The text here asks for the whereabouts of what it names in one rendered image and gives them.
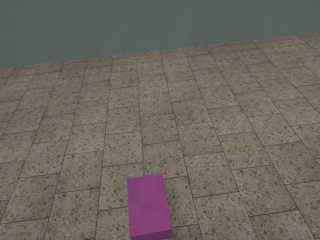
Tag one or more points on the carton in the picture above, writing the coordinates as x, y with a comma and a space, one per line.
148, 210

